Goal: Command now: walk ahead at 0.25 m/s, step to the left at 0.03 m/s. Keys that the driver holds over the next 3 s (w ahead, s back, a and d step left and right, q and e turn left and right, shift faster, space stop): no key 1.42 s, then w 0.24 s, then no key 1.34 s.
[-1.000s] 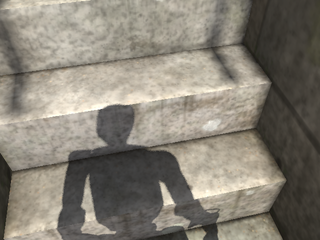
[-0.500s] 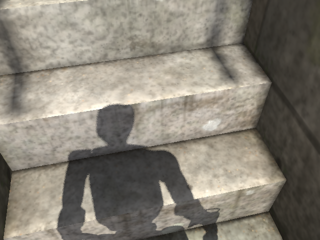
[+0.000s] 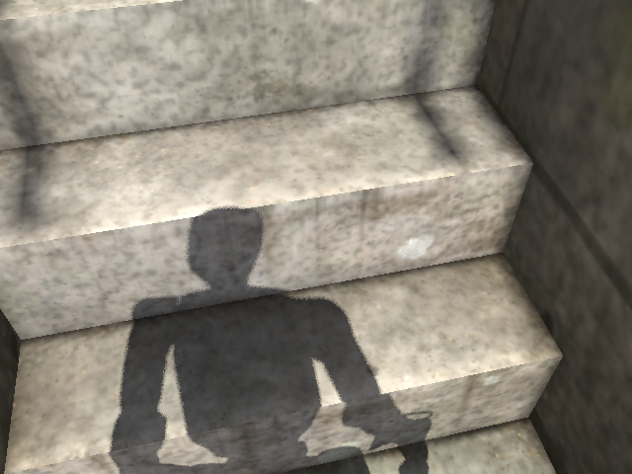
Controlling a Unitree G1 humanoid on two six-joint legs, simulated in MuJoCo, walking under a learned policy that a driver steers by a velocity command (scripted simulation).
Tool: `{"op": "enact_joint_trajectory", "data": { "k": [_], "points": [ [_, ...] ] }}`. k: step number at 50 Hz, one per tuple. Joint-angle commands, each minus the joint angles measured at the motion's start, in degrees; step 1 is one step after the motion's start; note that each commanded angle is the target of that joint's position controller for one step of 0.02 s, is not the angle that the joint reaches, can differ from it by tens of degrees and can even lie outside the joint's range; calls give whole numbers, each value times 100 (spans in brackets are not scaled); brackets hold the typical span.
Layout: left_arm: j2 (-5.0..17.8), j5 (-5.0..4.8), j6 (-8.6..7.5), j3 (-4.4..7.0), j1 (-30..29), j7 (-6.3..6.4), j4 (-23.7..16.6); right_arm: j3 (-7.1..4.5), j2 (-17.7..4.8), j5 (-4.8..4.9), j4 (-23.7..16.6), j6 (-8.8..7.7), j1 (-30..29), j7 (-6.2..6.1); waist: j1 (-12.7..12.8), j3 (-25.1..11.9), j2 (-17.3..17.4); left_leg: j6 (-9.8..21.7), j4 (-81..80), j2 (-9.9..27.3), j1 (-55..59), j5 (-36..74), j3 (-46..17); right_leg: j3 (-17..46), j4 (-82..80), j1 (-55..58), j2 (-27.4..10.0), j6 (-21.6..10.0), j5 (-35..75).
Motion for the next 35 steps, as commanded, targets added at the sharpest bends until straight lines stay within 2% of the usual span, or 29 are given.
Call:
{"op": "enact_joint_trajectory", "data": {
  "k": [1,3,4,5,6,7,8,9,10,11,15,16,17,18,19,35],
  "points": [
    [600,64,-69,137,122,1,-234,-156,-693,111,-61,-43,193,-44,32,-108,18,193,152,526,-23,1320,-230,388,142,108,-856,-85,1839],
    [562,6,-44,147,256,-1,-160,-158,-634,95,-31,-10,256,-50,15,-239,-89,188,191,536,27,1228,-225,383,240,120,-841,-77,1894],
    [474,-51,-11,123,283,24,-82,-135,-554,1,-168,-15,53,-28,-26,-306,-128,164,96,558,118,918,-241,327,123,6,-737,-84,1294],
    [449,-29,12,119,229,36,-95,-144,-576,-14,-171,-7,-34,-15,-5,-126,-58,147,75,550,31,833,-254,329,68,-107,-726,-80,1013],
    [507,34,-8,148,219,25,-137,-160,-618,63,-26,18,148,-28,27,57,-32,159,127,534,-87,999,-258,380,137,-123,-806,-75,1311],
    [543,19,-14,164,313,20,-98,-165,-622,71,13,32,254,-34,12,-19,-69,167,155,547,-29,1033,-254,387,177,-104,-810,-78,1437],
    [505,-34,-7,154,390,31,-19,-153,-583,11,-62,23,180,-23,-28,-119,-103,159,106,560,61,851,-255,350,115,-132,-739,-88,1156],
    [538,11,-10,175,367,20,-55,-178,-644,59,37,36,275,-30,10,55,-16,163,157,541,-91,956,-254,395,188,-124,-809,-78,1342],
    [555,-6,-6,191,437,23,-32,-176,-625,70,77,42,327,-37,25,-48,-42,173,153,543,-65,892,-265,413,197,-79,-806,-84,1297],
    [560,18,20,197,400,39,-48,-169,-593,95,133,21,370,-60,46,-42,-39,183,104,524,-68,742,-285,417,191,-70,-811,-70,1235],
    [497,-3,79,195,567,72,69,-172,-601,25,147,22,316,-61,53,120,-42,164,27,527,-70,472,-298,392,64,-257,-721,-62,640],
    [539,27,76,213,593,65,55,-189,-639,64,232,36,442,-69,69,196,-14,169,72,519,-136,558,-295,422,114,-242,-768,-59,819],
    [519,1,81,209,685,70,114,-178,-601,42,221,36,470,-65,39,88,-64,170,43,533,-44,459,-296,401,77,-251,-727,-67,682],
    [536,21,77,220,690,62,98,-194,-631,70,289,48,554,-71,55,214,-25,171,86,517,-137,510,-290,427,119,-259,-764,-61,813],
    [537,18,80,226,764,61,128,-193,-615,72,315,58,626,-74,45,161,-49,176,85,521,-114,463,-288,428,128,-252,-763,-62,793],
    [427,49,188,251,1246,89,262,-194,-498,32,545,172,1120,-80,26,439,-68,166,182,460,-390,-36,-231,495,33,-575,-683,-106,-84]
  ]
}}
